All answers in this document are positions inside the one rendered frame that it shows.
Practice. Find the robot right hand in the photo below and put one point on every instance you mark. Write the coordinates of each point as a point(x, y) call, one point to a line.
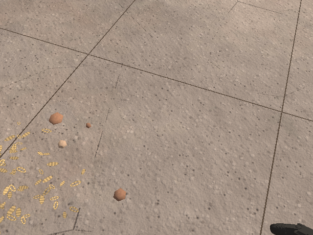
point(290, 229)

